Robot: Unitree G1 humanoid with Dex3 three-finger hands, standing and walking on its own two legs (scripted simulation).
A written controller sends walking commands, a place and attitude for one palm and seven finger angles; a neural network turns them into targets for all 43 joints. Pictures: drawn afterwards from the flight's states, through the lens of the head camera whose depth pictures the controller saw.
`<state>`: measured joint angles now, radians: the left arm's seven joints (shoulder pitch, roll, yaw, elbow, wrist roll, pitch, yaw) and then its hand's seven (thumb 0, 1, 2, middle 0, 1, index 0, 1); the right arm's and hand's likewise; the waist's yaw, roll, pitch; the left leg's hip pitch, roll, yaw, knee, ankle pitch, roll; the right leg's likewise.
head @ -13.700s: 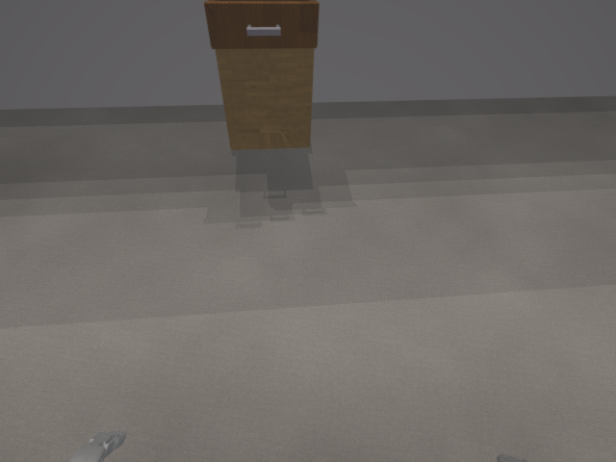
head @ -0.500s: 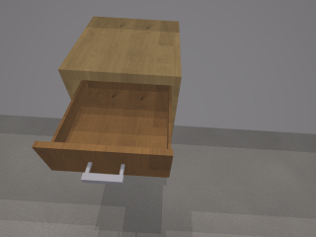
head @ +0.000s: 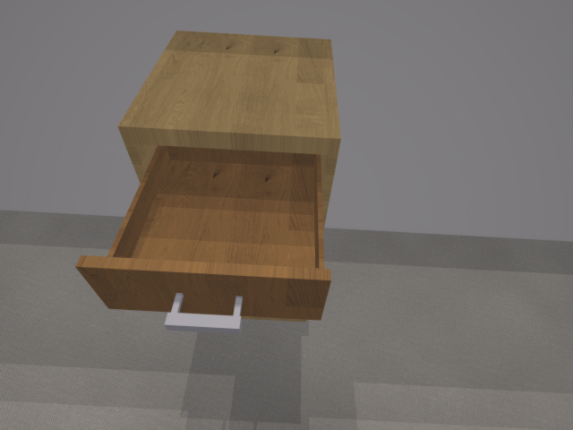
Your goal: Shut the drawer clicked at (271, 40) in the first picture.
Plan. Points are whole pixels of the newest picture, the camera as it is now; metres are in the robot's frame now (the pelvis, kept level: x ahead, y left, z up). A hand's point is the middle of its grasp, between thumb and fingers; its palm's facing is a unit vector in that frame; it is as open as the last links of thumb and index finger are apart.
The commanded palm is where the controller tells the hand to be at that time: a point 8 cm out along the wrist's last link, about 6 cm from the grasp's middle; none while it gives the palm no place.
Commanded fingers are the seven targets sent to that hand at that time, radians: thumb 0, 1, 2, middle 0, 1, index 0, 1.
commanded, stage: look again from close up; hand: left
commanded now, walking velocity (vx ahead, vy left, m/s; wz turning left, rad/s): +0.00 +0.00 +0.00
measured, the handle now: (206, 311) +0.29 +0.15 -0.04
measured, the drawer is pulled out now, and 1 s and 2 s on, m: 0.28 0.28 0.28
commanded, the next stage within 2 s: raise the hand and make a fist in 0.64 s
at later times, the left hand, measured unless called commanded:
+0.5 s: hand out of the picture -0.01 +0.15 -0.18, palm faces +0.02 -0.98 -0.17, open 7.4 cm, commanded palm none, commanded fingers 0.00 0.90 0.90 -0.20 -0.30 -0.20 -0.30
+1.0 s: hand (181, 381) +0.19 +0.16 -0.02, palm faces +0.26 -0.96 -0.12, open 7.2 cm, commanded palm +0.10 +0.19 -0.05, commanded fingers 0.00 0.90 0.90 -0.48 -0.60 -0.48 -0.60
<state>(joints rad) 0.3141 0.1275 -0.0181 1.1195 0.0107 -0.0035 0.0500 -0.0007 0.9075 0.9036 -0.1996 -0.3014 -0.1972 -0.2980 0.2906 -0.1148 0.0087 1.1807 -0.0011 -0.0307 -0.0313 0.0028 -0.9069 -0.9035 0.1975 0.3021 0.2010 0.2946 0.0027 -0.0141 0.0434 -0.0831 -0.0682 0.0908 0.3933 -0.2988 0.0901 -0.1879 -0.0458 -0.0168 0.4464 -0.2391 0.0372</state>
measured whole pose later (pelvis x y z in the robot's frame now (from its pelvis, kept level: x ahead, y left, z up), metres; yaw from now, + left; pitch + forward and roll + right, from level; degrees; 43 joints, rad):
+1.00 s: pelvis -0.01 -0.04 -0.02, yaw +2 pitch +5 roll +1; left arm 0.42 0.17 0.10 0.14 -0.16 -0.15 0.05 0.02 0.94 0.90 -0.30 -0.42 -0.19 -0.37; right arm 0.28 -0.27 -0.04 0.77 0.02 -0.29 -0.03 0.02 -0.92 -0.90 0.20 0.30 0.20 0.29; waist -0.04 0.02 -0.11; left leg -0.36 -0.04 0.05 0.65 -0.38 0.04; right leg -0.45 -0.03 -0.06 0.69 -0.34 -0.02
